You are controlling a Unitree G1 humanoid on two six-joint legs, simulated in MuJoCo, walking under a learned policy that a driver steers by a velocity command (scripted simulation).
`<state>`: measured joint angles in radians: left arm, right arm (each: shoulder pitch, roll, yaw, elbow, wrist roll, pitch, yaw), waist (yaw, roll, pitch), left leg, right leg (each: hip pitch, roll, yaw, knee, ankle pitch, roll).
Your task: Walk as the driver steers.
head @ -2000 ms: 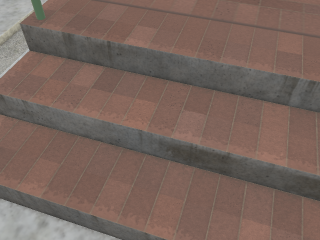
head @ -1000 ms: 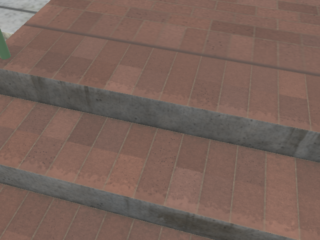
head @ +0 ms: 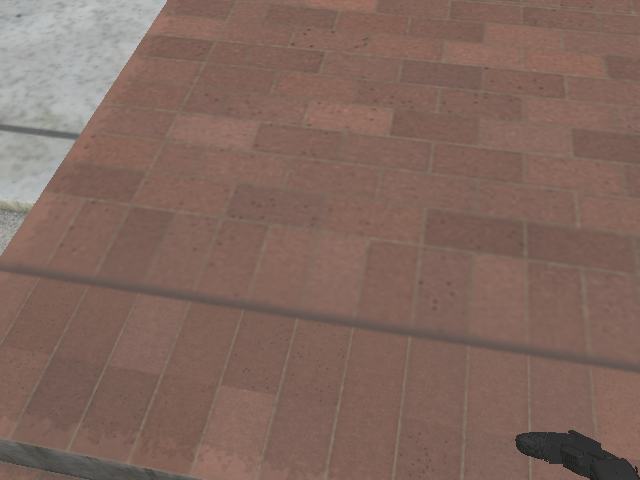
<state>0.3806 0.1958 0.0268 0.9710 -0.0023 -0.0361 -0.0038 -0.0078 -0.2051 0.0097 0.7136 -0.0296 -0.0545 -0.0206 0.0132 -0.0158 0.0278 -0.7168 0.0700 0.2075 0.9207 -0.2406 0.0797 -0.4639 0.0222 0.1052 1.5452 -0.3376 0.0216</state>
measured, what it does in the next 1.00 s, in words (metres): climbs, turning right: right foot, then left foot 0.09 m higher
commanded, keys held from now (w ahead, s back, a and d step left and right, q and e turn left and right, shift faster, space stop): s+e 0.16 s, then w+e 0.84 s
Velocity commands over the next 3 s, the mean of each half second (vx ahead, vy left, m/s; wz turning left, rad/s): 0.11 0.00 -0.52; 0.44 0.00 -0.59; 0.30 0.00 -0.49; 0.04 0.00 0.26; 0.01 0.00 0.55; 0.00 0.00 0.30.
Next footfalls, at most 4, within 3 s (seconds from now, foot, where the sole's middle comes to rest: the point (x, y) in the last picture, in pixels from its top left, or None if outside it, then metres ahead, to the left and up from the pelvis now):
0.36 right None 0.05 -0.10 -0.70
0.70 left None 0.26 0.07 -0.62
0.82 left None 0.25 0.08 -0.70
1.16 right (530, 467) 0.42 -0.30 -0.55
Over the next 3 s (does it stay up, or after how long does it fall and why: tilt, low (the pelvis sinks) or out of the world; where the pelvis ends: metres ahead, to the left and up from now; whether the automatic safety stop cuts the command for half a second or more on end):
stays up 0.52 -0.24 0.22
